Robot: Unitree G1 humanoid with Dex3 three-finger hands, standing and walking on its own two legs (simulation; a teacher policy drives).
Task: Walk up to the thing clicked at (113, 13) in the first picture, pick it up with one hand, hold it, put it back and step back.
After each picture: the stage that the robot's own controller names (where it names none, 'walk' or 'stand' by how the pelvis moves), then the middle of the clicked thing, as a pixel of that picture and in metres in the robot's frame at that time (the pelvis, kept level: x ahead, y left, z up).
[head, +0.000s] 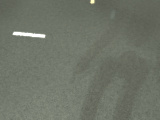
stand; (113, 14) +1.98 -0.45 -0.72
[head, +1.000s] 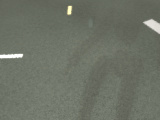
walk; (90, 22) +1.89 +0.00 -0.70
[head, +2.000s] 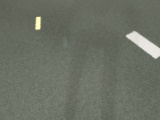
walk; (65, 42) +1.33 +0.25 -0.71
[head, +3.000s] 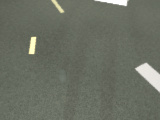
walk; (62, 75) +0.87 +0.21 -0.71
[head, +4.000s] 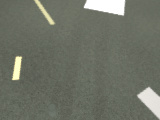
walk; (52, 110) +0.51 +0.20 -0.70
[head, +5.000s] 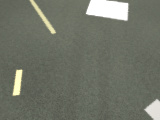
stand; out of the picture +0.38 +0.21 -0.71
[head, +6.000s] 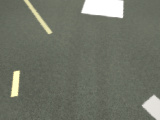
walk; out of the picture +0.39 +0.22 -0.72
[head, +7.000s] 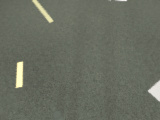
walk; (58, 116) +0.40 +0.23 -0.70
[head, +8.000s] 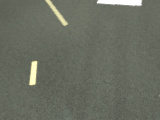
stand; (67, 114) +0.45 +0.22 -0.70
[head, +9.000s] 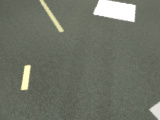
stand; out of the picture +0.43 +0.14 -0.72
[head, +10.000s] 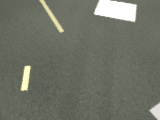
stand; out of the picture +0.42 +0.16 -0.72
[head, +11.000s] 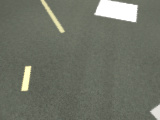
stand; out of the picture +0.42 +0.16 -0.72
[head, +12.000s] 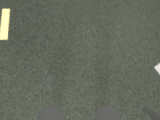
go down; (51, 81) +0.45 +0.15 -0.51
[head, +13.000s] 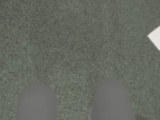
go down; (33, 54) +0.50 +0.17 -0.31
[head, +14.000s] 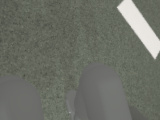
close in; out of the picture +0.49 +0.21 -0.25
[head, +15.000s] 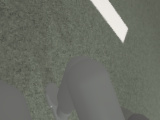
close; out of the picture +0.48 +0.24 -0.24
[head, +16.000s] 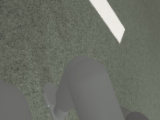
close; out of the picture +0.47 +0.24 -0.25
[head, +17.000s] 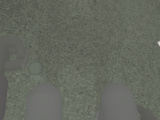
lift; (37, 71) +0.42 +0.19 -0.33
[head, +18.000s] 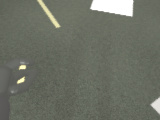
go down; out of the picture +0.35 +0.17 -0.66
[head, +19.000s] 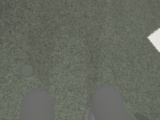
go down; (28, 72) +0.41 +0.20 -0.40
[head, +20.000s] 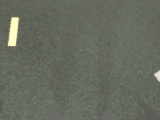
walk; (50, 96) +0.40 +0.16 -0.54
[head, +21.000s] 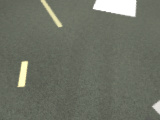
stand; out of the picture +0.35 +0.17 -0.66
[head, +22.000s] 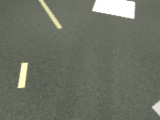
stand; out of the picture +0.36 +0.16 -0.66
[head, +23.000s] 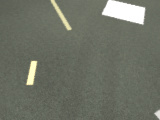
stand; out of the picture +0.37 +0.15 -0.70
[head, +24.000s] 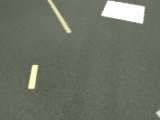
stand; out of the picture +0.37 +0.17 -0.72
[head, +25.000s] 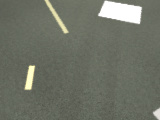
stand; out of the picture +0.36 +0.18 -0.72
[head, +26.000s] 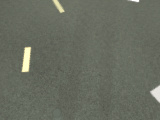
walk; (57, 114) +0.39 +0.16 -0.70
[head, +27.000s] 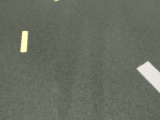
walk; (54, 86) +0.62 +0.19 -0.71
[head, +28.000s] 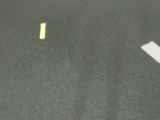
stand; (67, 61) +0.98 +0.23 -0.70
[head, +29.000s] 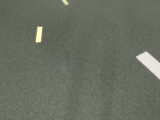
stand; (63, 66) +0.95 +0.18 -0.72
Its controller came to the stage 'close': yes
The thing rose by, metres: 0.03
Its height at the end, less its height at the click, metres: +0.00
